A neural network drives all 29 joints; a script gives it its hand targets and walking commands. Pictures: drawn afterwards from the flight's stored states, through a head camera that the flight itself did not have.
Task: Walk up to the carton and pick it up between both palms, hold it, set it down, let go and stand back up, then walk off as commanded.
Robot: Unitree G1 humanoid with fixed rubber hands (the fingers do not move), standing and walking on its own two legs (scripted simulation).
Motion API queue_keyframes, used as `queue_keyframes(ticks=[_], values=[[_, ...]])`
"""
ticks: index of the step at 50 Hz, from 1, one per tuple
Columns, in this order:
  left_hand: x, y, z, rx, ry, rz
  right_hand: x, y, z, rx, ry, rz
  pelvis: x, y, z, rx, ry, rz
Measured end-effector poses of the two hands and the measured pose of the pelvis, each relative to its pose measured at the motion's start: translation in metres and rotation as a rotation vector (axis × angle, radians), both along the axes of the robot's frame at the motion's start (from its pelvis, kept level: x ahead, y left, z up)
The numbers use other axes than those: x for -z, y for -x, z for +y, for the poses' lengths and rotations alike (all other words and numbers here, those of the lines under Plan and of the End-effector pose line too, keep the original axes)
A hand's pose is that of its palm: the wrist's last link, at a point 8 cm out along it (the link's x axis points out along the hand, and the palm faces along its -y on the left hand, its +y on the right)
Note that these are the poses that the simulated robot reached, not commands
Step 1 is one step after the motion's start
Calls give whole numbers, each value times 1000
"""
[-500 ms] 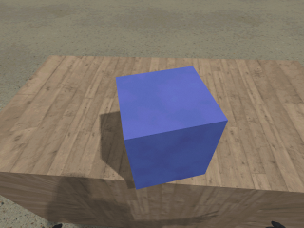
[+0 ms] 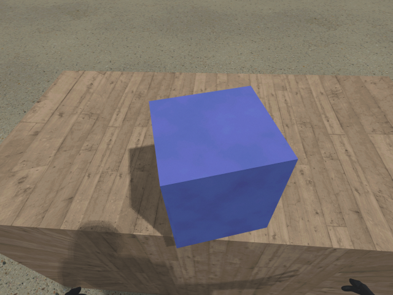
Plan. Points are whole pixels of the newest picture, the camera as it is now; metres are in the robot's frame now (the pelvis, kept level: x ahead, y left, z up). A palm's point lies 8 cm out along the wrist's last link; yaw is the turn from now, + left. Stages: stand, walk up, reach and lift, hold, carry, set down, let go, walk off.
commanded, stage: walk up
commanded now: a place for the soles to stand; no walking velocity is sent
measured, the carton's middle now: (212, 169) +0.36 +0.00 +0.07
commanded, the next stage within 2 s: reach and lift in 0.02 s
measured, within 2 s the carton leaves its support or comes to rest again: neither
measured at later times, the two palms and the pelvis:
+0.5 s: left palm (78, 280) +0.16 +0.27 -0.04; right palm out of the picture +0.15 -0.32 -0.06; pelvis -0.01 -0.01 +0.01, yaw +1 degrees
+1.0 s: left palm (93, 286) +0.15 +0.22 +0.00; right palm (390, 293) +0.15 -0.30 -0.01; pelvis -0.04 -0.02 +0.01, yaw +1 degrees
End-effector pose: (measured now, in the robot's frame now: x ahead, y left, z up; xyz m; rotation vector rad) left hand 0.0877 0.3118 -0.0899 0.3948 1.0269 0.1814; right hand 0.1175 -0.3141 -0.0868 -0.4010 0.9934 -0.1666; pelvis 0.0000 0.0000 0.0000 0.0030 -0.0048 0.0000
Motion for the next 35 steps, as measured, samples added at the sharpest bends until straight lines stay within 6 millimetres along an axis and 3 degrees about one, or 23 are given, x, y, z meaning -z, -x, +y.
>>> queue_keyframes(ticks=[6,13,16,23,29,35], values=[[1,-7,-1,-47,-27,89,9,-4,2,-47,-14,-21,2,5,-3,-1,-6,-14],[-32,-85,-38,16,-17,-62,14,-17,7,-50,-94,-109,3,8,-13,4,-11,-24],[-46,-101,-51,36,8,-134,1,-25,3,-43,-101,-194,0,4,-16,6,-8,-29],[-51,-85,-47,-4,27,-148,-23,-31,-5,-63,-64,-238,-5,7,-16,-15,1,-54],[-56,-64,-46,-13,33,-191,-41,-30,7,-78,-102,-278,-8,19,-8,-17,12,-59],[-62,-52,-51,-35,49,-264,-46,-14,16,-86,-152,-279,-9,30,-2,-17,20,-74]])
